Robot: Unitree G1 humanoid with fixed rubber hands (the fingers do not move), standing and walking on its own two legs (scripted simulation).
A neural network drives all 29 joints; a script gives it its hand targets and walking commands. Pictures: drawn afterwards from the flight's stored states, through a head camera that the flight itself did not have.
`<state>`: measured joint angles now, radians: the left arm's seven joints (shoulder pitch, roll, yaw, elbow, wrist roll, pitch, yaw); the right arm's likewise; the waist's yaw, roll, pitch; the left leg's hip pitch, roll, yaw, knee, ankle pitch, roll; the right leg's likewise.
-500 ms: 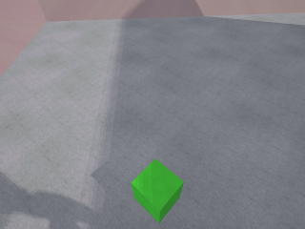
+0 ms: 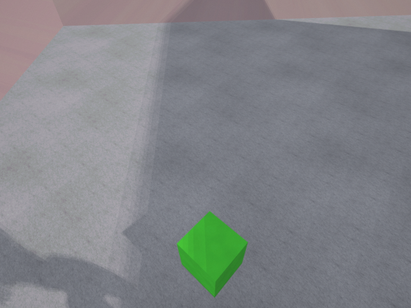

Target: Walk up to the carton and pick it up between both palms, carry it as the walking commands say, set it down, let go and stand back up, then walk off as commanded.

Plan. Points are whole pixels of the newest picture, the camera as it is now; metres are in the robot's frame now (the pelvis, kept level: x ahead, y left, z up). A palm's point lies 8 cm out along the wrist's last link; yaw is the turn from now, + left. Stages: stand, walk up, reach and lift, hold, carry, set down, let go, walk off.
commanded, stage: stand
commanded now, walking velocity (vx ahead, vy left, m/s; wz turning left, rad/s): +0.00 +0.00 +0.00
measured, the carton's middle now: (212, 254) +0.47 +0.02 -0.65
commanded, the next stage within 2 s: walk off in 0.36 s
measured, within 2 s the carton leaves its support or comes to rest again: neither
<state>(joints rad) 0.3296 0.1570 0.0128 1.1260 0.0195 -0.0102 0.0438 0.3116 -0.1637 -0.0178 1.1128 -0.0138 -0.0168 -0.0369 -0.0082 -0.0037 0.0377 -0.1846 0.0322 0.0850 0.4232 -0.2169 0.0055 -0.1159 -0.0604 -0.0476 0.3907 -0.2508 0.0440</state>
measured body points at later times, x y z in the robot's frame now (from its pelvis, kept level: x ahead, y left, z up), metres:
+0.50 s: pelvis -0.01 +0.00 +0.00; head +0.00 +0.00 +0.45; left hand +0.04 +0.29 -0.14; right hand +0.06 -0.30 -0.13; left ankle +0.01 +0.11 -0.74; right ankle -0.03 -0.14 -0.74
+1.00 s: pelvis -0.03 -0.10 -0.01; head +0.00 -0.12 +0.44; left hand +0.00 +0.18 -0.14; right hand +0.02 -0.40 -0.16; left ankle -0.03 +0.07 -0.69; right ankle -0.03 -0.20 -0.74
